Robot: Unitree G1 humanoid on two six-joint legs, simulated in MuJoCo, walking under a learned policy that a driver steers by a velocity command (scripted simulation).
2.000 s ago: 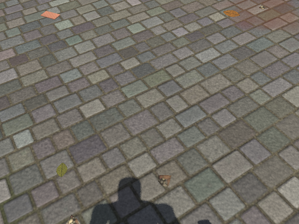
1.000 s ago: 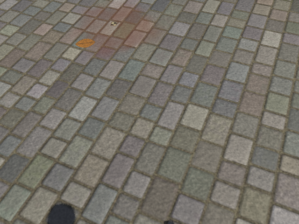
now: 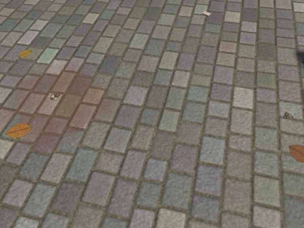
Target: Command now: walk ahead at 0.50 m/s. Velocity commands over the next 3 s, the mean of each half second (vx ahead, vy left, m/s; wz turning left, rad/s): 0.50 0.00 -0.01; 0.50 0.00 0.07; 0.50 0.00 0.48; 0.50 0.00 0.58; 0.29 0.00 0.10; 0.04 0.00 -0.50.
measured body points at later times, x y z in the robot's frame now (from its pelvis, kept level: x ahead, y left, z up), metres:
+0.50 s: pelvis +0.28 +0.07 +0.00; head +0.30 +0.09 +0.45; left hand +0.37 +0.35 -0.13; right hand +0.37 -0.20 -0.12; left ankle +0.31 +0.15 -0.74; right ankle +0.26 -0.09 -0.66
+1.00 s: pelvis +0.56 +0.01 -0.01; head +0.59 +0.00 +0.44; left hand +0.67 +0.28 -0.11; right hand +0.62 -0.27 -0.15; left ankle +0.46 +0.15 -0.66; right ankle +0.61 -0.08 -0.74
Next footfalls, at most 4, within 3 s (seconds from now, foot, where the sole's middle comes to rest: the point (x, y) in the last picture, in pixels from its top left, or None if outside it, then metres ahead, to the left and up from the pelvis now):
0.32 left None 0.35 0.16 -0.78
0.86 right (185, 192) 0.65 -0.08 -0.78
1.40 left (129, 145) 0.91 0.20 -0.78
1.88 right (144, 97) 1.26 0.13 -0.78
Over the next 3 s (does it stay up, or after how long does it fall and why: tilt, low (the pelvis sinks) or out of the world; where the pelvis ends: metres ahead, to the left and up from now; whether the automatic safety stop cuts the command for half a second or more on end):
stays up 1.28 0.30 0.00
